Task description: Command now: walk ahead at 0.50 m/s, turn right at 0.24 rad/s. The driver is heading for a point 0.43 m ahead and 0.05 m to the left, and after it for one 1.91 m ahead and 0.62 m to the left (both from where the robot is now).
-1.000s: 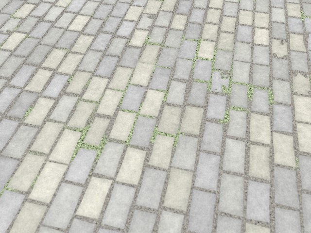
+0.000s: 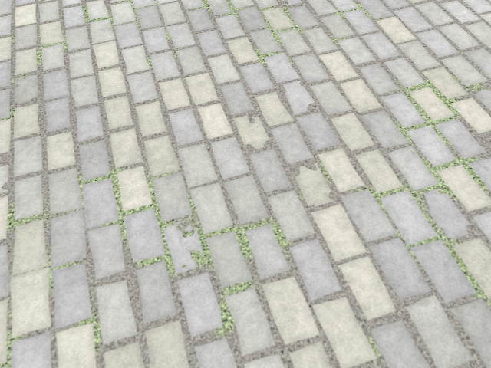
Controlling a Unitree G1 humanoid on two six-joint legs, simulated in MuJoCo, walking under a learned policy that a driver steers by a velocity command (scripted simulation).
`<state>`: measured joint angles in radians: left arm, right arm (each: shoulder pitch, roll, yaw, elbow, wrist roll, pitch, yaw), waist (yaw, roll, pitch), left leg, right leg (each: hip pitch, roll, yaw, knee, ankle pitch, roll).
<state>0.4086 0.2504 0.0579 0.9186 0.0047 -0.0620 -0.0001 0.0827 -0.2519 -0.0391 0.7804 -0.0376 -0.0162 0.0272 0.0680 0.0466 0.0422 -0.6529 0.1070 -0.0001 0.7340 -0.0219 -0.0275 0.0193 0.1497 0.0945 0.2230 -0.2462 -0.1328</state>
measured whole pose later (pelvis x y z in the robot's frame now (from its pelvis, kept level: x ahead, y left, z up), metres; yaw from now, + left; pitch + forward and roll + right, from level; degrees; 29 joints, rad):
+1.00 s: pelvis +0.33 +0.02 -0.01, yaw +18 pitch +0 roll -1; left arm 0.19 0.26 0.04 0.81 0.03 0.01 0.03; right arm 0.19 -0.27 -0.06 0.79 -0.01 0.09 0.04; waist 0.01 0.00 0.05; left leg -0.36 0.02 0.04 0.79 -0.42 0.01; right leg -0.32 -0.07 -0.21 0.48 -0.15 -0.04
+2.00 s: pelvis +0.35 +0.05 +0.00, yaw +29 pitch -1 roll -1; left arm 0.32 0.26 0.05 0.98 0.01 0.00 0.00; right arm 0.28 -0.25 -0.03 0.98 -0.03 -0.02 0.01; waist 0.00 -0.02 -0.01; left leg -0.23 -0.01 0.04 0.54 -0.34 0.07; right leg -0.09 0.02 -0.01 0.38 -0.28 -0.04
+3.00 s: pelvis +0.80 +0.30 -0.01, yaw +29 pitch +1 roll -1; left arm 0.47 0.18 0.02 1.08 0.02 -0.09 0.01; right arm -0.02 -0.19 -0.02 0.88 -0.02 -0.05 0.03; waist 0.07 0.02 0.06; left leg -0.53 0.02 0.09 0.56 -0.08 0.08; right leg 0.14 0.08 -0.07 0.20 -0.36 -0.07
